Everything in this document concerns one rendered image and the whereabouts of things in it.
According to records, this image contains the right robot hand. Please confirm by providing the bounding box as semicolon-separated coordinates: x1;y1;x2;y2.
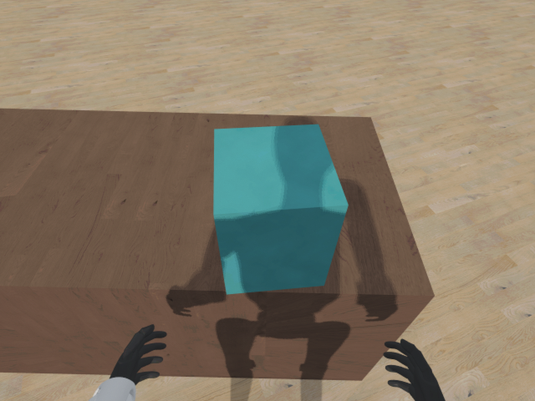
383;339;445;401

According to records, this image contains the carton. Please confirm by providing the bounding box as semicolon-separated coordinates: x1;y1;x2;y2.
213;124;349;294

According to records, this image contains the pedestal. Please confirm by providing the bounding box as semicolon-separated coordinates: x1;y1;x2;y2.
0;109;435;381

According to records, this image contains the left robot hand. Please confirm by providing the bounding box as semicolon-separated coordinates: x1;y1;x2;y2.
109;324;167;385

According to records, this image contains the robot left forearm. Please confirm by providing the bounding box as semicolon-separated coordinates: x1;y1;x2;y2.
89;377;136;401

